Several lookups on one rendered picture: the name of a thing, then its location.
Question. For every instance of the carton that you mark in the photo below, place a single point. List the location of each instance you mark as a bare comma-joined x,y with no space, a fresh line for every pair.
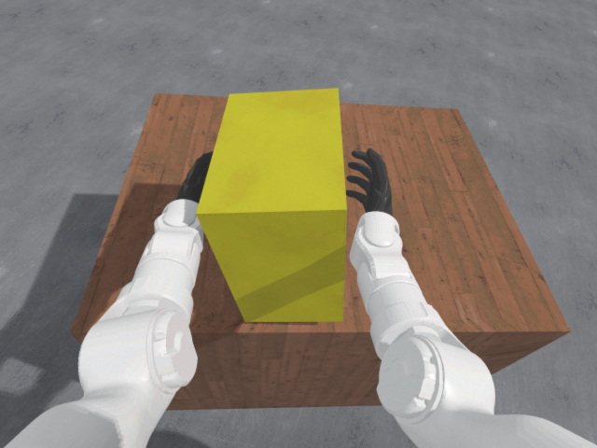
273,205

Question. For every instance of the robot right upper arm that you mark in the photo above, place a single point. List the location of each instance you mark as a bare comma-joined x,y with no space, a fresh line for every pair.
442,396

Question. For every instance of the pedestal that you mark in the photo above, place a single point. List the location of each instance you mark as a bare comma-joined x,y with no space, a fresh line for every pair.
459,239

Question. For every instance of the robot left upper arm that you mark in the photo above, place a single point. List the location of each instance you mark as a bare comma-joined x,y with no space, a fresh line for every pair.
130,368

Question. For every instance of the right robot forearm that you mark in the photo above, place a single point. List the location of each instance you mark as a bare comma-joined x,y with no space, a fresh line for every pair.
392,297

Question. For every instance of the robot right hand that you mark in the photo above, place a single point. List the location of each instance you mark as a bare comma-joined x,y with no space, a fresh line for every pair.
379,196

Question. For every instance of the robot left hand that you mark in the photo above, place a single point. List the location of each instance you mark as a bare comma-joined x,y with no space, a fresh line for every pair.
192,186

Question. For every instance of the left robot forearm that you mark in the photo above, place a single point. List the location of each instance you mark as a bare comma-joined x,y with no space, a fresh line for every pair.
167,270

